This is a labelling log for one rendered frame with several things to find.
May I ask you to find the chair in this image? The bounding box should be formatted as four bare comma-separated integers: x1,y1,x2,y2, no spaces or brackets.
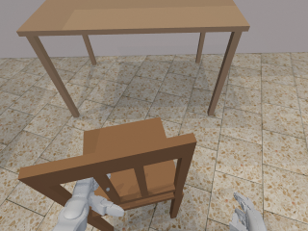
17,117,197,231

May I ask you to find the right robot hand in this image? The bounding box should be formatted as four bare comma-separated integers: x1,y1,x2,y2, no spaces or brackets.
229,192,268,231

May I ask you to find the robot left forearm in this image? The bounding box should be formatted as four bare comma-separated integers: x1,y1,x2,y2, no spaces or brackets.
52,196,90,231

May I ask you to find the left robot hand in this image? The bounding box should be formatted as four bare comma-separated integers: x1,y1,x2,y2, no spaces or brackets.
71,173,124,217

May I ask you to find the table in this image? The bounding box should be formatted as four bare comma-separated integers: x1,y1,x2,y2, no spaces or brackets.
16,0,250,117

